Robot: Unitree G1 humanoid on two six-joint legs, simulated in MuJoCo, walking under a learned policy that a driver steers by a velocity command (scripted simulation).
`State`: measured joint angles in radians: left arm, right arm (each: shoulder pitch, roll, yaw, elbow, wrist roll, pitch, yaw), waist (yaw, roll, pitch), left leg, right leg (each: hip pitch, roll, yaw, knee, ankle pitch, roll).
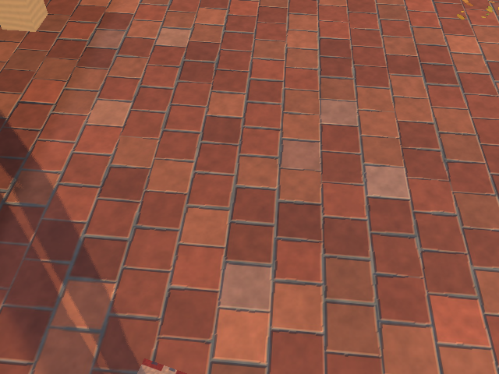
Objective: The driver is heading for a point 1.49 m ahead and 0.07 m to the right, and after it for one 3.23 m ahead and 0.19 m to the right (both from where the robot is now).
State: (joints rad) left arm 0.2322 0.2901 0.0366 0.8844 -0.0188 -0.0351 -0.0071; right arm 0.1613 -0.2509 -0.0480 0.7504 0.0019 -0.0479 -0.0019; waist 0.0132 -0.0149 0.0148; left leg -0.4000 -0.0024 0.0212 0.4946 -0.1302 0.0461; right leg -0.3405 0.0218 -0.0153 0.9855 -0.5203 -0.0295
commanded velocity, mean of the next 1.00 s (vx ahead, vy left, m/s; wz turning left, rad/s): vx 0.41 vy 0.00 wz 0.00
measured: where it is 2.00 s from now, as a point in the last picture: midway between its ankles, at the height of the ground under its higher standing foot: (267, 357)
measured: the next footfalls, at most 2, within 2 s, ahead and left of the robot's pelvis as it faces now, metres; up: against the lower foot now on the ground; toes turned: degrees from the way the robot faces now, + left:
right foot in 0.28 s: +0.15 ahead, -0.15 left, +0.00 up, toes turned -1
left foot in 0.78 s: +0.50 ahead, +0.09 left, +0.00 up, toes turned +3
